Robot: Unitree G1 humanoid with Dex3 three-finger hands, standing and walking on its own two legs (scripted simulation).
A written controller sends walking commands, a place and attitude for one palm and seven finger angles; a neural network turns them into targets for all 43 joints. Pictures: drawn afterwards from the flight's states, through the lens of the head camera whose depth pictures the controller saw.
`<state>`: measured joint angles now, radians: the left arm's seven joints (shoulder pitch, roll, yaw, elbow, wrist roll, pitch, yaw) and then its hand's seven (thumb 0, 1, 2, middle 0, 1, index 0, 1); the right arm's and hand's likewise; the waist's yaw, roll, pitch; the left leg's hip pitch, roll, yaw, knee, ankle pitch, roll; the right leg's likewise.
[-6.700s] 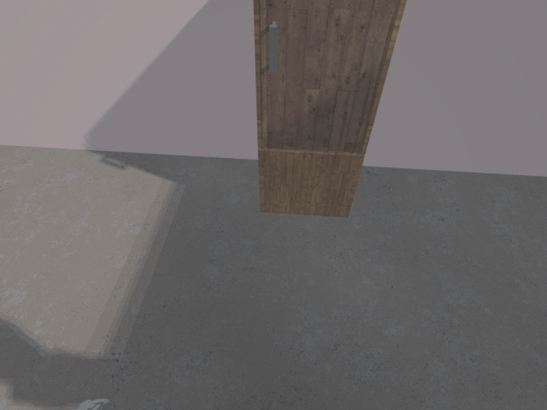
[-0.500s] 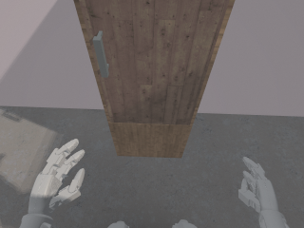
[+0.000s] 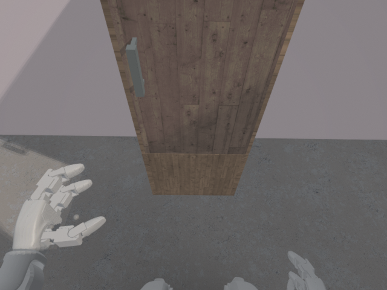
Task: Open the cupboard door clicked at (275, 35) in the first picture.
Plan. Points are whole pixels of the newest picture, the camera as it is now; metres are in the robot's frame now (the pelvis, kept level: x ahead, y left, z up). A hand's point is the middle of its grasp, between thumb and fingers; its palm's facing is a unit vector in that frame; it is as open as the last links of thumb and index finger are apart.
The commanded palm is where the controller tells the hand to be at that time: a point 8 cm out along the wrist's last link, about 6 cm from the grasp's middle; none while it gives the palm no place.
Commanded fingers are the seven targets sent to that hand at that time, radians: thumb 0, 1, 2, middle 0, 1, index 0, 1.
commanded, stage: raise the hand with hooked fingers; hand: left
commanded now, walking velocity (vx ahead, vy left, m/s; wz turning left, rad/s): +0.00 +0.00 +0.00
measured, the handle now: (137, 68) +0.60 +0.17 +0.12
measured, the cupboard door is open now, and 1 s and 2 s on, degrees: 0 0 0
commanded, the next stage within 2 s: move the hooked fingers beside the handle in 1.24 s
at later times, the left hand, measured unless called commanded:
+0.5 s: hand (50, 182) +0.28 +0.26 +0.11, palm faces +0.08 -1.00 -0.05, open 13.8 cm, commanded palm +0.25 +0.31 +0.11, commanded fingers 0.00 -0.50 0.30 -0.30 -1.20 -0.30 -1.20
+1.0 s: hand (56, 157) +0.32 +0.26 +0.13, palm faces +0.06 -1.00 -0.01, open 14.0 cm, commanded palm +0.28 +0.31 +0.13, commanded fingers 0.00 -0.50 0.30 -0.30 -1.20 -0.30 -1.20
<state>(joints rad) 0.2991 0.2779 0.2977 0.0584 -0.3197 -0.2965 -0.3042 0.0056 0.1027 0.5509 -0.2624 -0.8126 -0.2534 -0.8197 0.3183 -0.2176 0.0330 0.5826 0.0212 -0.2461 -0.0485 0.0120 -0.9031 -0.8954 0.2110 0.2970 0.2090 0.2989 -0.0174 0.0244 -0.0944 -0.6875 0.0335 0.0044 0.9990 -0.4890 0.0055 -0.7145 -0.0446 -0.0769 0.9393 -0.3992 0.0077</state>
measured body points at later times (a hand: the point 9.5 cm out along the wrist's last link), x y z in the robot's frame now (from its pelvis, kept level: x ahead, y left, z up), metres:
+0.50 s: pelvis +0.01 +0.00 +0.02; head +0.04 +0.01 +0.47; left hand +0.27 +0.32 +0.11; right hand +0.20 -0.22 -0.04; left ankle +0.00 +0.11 -0.68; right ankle +0.04 -0.13 -0.68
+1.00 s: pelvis +0.02 -0.01 +0.03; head +0.05 -0.01 +0.48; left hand +0.31 +0.32 +0.13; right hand +0.17 -0.26 -0.04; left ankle +0.01 +0.11 -0.68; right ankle +0.04 -0.13 -0.68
